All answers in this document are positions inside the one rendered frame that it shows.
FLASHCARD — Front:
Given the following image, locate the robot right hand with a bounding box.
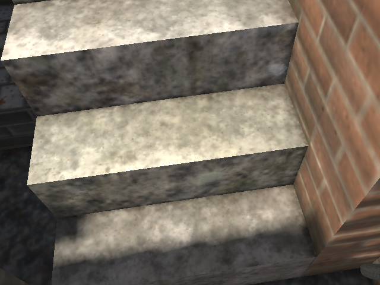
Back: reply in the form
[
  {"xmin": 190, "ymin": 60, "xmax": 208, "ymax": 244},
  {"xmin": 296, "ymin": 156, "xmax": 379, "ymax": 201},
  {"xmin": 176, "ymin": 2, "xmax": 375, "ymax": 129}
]
[{"xmin": 360, "ymin": 264, "xmax": 380, "ymax": 281}]

